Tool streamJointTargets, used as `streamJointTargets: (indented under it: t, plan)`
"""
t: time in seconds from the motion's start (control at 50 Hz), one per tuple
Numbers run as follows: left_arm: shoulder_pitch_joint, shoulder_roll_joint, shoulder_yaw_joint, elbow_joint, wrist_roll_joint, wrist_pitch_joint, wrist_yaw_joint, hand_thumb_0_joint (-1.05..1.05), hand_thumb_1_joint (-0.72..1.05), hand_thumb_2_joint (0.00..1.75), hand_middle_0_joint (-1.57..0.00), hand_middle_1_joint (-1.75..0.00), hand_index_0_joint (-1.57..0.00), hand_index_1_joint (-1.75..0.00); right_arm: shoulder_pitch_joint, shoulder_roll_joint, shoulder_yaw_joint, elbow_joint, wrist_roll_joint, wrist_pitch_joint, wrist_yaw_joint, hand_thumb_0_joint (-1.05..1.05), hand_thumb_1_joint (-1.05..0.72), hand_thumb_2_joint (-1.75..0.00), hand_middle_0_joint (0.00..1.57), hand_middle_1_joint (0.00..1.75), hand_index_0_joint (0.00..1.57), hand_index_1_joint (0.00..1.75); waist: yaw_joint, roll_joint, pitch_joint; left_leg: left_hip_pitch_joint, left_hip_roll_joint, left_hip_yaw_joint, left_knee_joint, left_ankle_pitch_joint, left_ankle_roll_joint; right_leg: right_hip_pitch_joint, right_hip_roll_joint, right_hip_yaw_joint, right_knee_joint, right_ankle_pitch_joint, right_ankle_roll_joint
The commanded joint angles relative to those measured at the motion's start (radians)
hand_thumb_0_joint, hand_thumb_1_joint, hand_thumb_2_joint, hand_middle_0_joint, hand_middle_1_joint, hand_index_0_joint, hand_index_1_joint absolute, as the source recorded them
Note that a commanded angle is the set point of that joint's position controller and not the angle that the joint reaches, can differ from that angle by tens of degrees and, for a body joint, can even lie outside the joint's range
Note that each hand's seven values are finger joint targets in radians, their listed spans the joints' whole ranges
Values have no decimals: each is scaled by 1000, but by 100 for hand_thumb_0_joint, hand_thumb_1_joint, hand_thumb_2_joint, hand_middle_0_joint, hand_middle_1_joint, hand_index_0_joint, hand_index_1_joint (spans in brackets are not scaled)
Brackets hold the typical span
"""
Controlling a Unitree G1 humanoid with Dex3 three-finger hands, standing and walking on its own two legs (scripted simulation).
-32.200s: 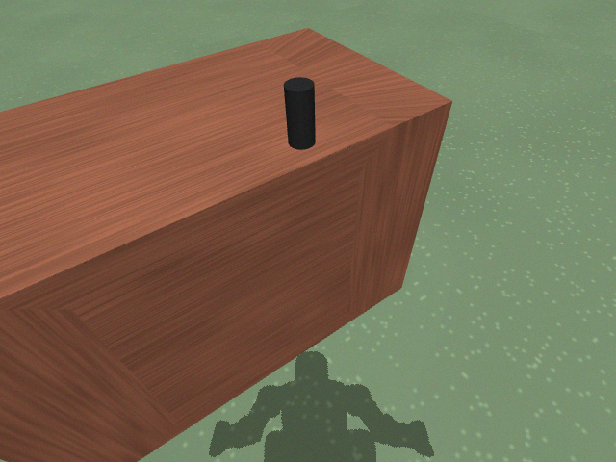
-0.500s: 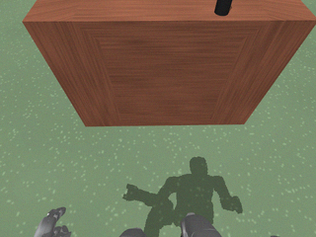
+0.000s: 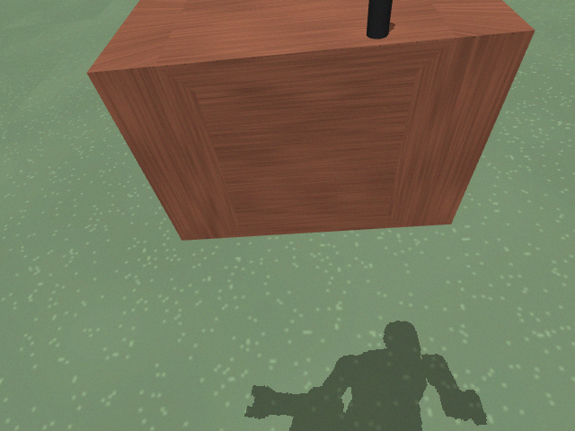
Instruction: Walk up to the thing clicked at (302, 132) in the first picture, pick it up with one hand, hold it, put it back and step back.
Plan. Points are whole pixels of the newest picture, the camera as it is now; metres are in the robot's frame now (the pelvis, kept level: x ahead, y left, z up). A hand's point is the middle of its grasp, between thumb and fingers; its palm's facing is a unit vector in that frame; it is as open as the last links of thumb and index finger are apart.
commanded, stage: step back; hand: right
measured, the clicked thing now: (379, 8) +1.06 -0.19 +0.10
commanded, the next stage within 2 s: stand in 0.90 s
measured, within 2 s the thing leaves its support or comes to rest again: neither
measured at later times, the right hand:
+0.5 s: hand out of the picture +0.10 -0.27 -0.15, palm faces -0.07 +0.93 -0.37, open 7.4 cm
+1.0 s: hand (464, 423) +0.17 -0.21 -0.14, palm faces -0.07 +0.94 -0.33, open 7.4 cm
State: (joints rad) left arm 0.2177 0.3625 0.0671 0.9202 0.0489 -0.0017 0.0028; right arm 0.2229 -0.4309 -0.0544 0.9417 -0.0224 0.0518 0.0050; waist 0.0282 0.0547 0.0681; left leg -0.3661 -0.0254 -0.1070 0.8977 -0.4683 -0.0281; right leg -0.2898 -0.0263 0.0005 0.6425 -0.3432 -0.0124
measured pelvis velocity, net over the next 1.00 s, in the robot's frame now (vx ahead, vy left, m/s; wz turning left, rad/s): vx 0.05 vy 0.03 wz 0.04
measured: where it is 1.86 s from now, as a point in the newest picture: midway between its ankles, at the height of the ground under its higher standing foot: outside the picture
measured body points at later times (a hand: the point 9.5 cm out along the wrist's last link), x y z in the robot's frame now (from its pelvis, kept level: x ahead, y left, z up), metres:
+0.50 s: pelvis +0.02 +0.00 +0.00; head +0.03 -0.01 +0.45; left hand +0.08 +0.31 -0.11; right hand +0.10 -0.32 -0.13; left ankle +0.00 +0.14 -0.69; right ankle +0.05 -0.11 -0.73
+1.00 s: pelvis +0.05 +0.03 +0.01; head +0.06 +0.03 +0.46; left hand +0.12 +0.34 -0.11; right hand +0.17 -0.26 -0.11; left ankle +0.05 +0.15 -0.73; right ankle +0.05 -0.11 -0.73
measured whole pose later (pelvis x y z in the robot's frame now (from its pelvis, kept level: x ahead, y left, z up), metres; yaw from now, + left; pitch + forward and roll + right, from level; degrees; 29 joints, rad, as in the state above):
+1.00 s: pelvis +0.05 +0.03 +0.01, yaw +2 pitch -2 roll +0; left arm 0.09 0.36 0.01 1.08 0.00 -0.01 0.00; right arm 0.06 -0.33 0.00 1.08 -0.01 -0.02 0.01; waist 0.02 0.00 0.07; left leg -0.20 0.02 0.00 0.48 -0.24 -0.01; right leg -0.16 -0.04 -0.02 0.46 -0.25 0.03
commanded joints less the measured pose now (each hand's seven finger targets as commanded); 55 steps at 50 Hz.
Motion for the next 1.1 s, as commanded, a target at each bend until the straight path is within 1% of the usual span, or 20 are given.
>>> streamJointTargets:
  t: [0.0,0.04,0.06,0.08,0.1,0.12,0.16,0.28,0.3,0.32,0.34,0.36,0.44,0.52,0.58,0.62,0.64,0.72,0.9,1.08]
  plan:
    - [-21,302,77,-68,-3,-24,6,0,90,90,-20,-30,-20,-30,-73,-131,-44,-83,-16,-68,4,0,-90,-90,20,30,20,30,43,-275,-47,-10,23,88,-340,-72,14,131,-225,275,-251,-150,-178]
    - [-43,253,49,-82,-11,-11,2,0,90,90,-20,-30,-20,-30,25,-134,-60,-32,-22,-85,-3,0,-90,-90,20,30,20,30,-19,-189,-99,247,0,93,-590,155,42,45,-163,160,-60,100,-112]
    - [-19,190,30,-88,-18,-12,2,0,90,90,-20,-30,-20,-30,72,-173,-76,-17,-30,-95,-10,0,-90,-90,20,30,20,30,-35,-37,-160,404,117,-115,-608,172,76,-87,-90,79,146,149,-57]
    - [-44,134,11,-101,-35,-14,2,0,90,90,-20,-30,-20,-30,41,-247,-84,-35,-30,-98,-12,0,-90,-90,20,30,20,30,-35,146,-116,445,317,-418,-642,113,174,-335,51,-50,240,-165,0]
    - [-151,243,41,-100,-18,-16,12,0,90,90,-20,-30,-20,-30,59,-313,-95,-29,-20,-93,-8,0,-90,-90,20,30,20,30,-81,72,-49,252,396,-488,-645,-26,289,-279,-24,46,274,-253,-3]
    - [-148,270,42,-93,-22,-20,6,0,90,90,-20,-30,-20,-30,16,-292,-95,-36,-17,-91,-7,0,-90,-90,20,30,20,30,-59,44,3,168,387,-428,-643,-41,296,-219,-39,55,277,-249,-14]
    - [-95,236,37,-68,-29,-28,-9,0,90,90,-20,-30,-20,-30,-45,-204,-67,-48,-25,-93,-7,0,-90,-90,20,30,20,30,-24,59,38,210,254,-217,-599,101,217,-220,-36,42,185,-161,-16]
    - [7,199,43,-1,-23,-52,-3,0,90,90,-20,-30,-20,-30,-68,-167,-51,-60,0,-71,-3,0,-90,-90,20,30,20,30,20,76,-42,50,159,-25,-383,252,144,169,60,-83,-191,78,-15]
    - [40,217,50,19,-20,-53,4,0,90,90,-20,-30,-20,-30,-68,-121,-35,-68,6,-68,-5,0,-90,-90,20,30,20,30,37,25,-67,-36,124,-2,-308,186,111,276,32,-17,-205,112,-25]
    - [79,272,67,28,-9,-59,13,0,90,90,-20,-30,-20,-30,-55,-61,-17,-81,12,-68,-7,0,-90,-90,20,30,20,30,48,-155,-76,-159,31,43,-121,46,70,330,-131,248,-295,28,-63]
    - [45,344,77,4,-5,-61,16,0,90,90,-20,-30,-20,-30,-46,-63,-16,-79,5,-59,-17,0,-90,-90,20,30,20,30,49,-213,-68,-191,-30,31,2,-130,47,219,-331,523,-424,-253,-156]
    - [-25,365,80,-15,-5,-60,10,0,90,90,-20,-30,-20,-30,-15,-140,-42,-46,-4,-54,-24,0,-90,-90,20,30,20,30,26,-161,-8,-115,19,-18,67,-162,42,70,-395,588,-436,-368,-228]
    - [-99,278,54,-23,-13,-68,11,0,90,90,-20,-30,-20,-30,11,-120,-34,-1,4,-65,-11,0,-90,-90,20,30,20,30,-9,-155,19,-52,59,-20,-18,-23,44,20,-254,288,-348,-32,-165]
    - [-131,269,42,-23,-23,-58,7,0,90,90,-20,-30,-20,-30,24,-101,-28,18,-2,-74,-9,0,-90,-90,20,30,20,30,-27,-206,-52,95,44,107,-278,65,29,13,-210,150,-236,253,-144]
    - [-146,219,19,-29,-35,-38,5,0,90,90,-20,-30,-20,-30,31,-117,-40,49,-12,-79,-21,0,-90,-90,20,30,20,30,-48,-140,-91,247,57,73,-466,342,45,-39,-148,83,-96,320,-67]
    - [-104,176,4,-12,-55,-28,6,0,90,90,-20,-30,-20,-30,-73,-194,-43,17,-11,-88,-26,0,-90,-90,20,30,20,30,6,31,-110,160,260,-178,-521,406,143,-24,-11,-2,5,103,-2]
    - [-92,207,12,14,-54,-17,10,0,90,90,-20,-30,-20,-30,-121,-226,-44,10,-6,-84,-22,0,-90,-90,20,30,20,30,12,47,-101,43,291,-169,-516,291,200,86,-2,-11,-5,-73,-8]
    - [-101,226,15,44,-45,-32,9,0,90,90,-20,-30,-20,-30,-150,-139,-15,30,-3,-81,-22,0,-90,-90,20,30,20,30,8,19,-97,53,150,-18,-443,415,79,158,-71,66,-132,258,-30]
    - [-126,186,-21,107,-53,-33,7,0,90,90,-20,-30,-20,-30,-151,-145,-5,79,15,-92,-14,0,-90,-90,20,30,20,30,-20,-23,-166,236,174,-18,-492,599,72,199,-86,50,-207,382,-6]
    - [-178,205,-27,144,-42,-40,5,0,90,90,-20,-30,-20,-30,-202,-125,1,97,17,-87,-6,0,-90,-90,20,30,20,30,-31,-61,-96,263,157,12,-568,471,51,176,-103,60,-324,312,3]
